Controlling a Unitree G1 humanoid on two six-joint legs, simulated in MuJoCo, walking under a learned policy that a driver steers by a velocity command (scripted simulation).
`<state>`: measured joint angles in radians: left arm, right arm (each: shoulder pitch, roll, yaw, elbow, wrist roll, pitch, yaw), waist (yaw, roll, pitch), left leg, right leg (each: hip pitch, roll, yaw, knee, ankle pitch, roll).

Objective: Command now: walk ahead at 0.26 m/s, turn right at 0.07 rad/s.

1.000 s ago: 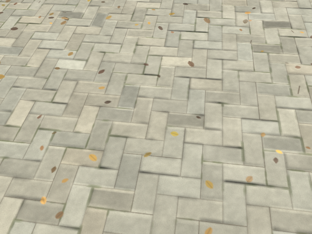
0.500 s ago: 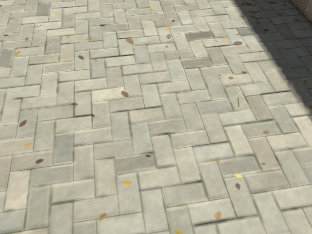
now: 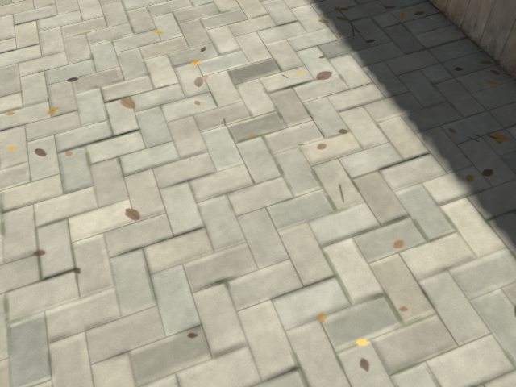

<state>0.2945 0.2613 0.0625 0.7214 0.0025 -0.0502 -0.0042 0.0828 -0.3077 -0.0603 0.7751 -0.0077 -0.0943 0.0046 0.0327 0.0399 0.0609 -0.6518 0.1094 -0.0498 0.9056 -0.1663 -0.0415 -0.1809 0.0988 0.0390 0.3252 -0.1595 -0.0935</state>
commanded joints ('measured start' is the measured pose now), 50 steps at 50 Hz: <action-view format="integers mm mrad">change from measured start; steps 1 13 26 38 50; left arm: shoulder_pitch -35 28 -117 -189 -131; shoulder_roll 140 107 104 129 208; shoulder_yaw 31 6 20 27 54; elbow -52 -31 -51 -100 -59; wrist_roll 3 19 -4 8 -27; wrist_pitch -14 18 47 27 54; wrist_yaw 19 32 43 49 27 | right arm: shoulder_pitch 30 212 65 157 91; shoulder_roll -25 -172 -160 -110 -60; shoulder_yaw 4 -45 -62 -67 -36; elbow -21 -59 -161 -142 -209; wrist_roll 5 -10 15 22 23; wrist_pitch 1 17 115 149 148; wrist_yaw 9 27 -32 -28 3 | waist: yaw -13 -52 -49 -65 -20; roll -114 182 115 -150 -230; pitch -112 -413 -194 -87 -136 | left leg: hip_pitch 163 796 363 -2 334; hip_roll -33 252 21 -172 -131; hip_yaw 55 -581 -393 -65 97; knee -191 -499 -618 336 -364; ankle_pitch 241 726 -90 -238 -131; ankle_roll -2 438 243 -39 9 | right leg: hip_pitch -19 -382 -209 9 76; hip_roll -200 20 -54 -343 -381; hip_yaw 12 72 52 159 48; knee -66 990 405 6 94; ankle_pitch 623 -510 -183 258 374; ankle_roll -106 124 155 -82 -110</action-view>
